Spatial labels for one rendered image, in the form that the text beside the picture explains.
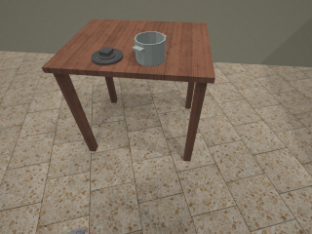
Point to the knob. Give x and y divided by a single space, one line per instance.
106 51

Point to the table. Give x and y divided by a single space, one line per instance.
188 59

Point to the pot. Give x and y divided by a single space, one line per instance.
150 47

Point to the lid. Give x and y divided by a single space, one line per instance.
114 57

